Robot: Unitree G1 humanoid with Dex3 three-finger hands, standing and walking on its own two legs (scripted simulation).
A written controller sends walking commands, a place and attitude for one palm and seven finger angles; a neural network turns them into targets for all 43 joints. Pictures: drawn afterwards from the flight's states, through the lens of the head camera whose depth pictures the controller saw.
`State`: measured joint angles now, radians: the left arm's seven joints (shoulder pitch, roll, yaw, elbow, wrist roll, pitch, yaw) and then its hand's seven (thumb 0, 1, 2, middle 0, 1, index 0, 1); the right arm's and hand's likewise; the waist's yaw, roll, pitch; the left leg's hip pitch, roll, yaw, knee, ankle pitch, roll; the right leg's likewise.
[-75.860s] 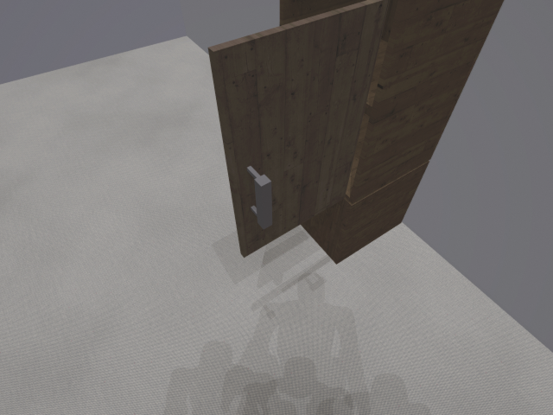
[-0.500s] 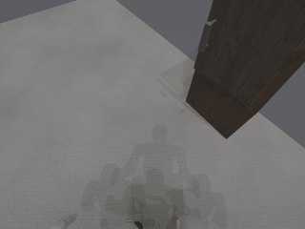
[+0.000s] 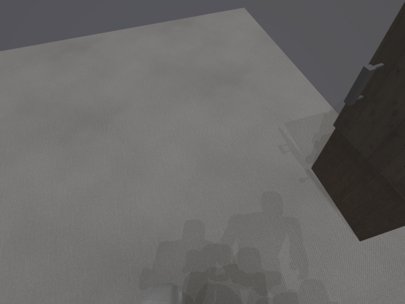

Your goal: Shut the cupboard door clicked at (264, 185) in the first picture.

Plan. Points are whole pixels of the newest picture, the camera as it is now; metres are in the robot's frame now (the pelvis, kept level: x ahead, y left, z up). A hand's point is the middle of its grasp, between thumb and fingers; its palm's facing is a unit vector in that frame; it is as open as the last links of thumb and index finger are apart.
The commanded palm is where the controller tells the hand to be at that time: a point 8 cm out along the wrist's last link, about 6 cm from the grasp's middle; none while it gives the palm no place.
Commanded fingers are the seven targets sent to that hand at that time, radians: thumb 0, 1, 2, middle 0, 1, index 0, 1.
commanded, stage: walk to a spot facing it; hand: left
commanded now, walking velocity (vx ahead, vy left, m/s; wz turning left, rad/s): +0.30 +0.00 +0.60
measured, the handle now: (364, 84) +0.78 -0.52 -0.09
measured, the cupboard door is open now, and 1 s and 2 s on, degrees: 6 6 6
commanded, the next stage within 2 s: turn to face it in 0.58 s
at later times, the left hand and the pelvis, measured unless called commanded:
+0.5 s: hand (80, 279) +0.19 +0.31 -0.16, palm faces +0.25 -0.95 -0.20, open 7.4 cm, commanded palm none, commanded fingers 0.00 0.90 0.90 -0.20 -0.30 -0.20 -0.30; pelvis +0.15 +0.09 +0.00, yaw +13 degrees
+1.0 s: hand (106, 220) +0.33 +0.28 -0.17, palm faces +0.23 -0.94 -0.23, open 7.2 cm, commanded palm none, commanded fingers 0.00 0.90 0.90 -0.20 -0.30 -0.20 -0.30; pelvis +0.34 +0.09 +0.00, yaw +10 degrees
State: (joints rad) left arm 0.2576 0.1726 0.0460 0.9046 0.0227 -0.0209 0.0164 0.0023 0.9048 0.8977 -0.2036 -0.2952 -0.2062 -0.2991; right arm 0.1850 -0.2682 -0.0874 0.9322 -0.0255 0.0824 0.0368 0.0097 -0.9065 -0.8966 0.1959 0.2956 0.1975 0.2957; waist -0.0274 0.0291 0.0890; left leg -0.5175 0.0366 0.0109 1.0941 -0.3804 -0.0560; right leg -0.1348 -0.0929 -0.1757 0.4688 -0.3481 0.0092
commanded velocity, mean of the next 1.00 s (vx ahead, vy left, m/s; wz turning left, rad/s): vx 0.21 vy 0.00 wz -0.01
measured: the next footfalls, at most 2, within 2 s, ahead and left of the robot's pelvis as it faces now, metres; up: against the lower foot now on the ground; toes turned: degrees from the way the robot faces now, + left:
left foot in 0.20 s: +0.10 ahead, +0.16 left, +0.00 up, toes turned +14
right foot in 0.70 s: +0.43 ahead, +0.01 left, +0.00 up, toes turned +10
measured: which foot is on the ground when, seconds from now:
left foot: up 0.00-0.18, down 0.20-0.72, up 0.74-1.00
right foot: down 0.00-0.20, up 0.22-0.68, down 0.70-1.00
